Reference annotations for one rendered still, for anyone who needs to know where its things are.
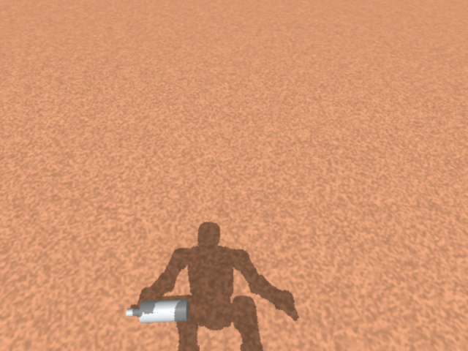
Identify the bottle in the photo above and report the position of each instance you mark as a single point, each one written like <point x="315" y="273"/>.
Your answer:
<point x="161" y="311"/>

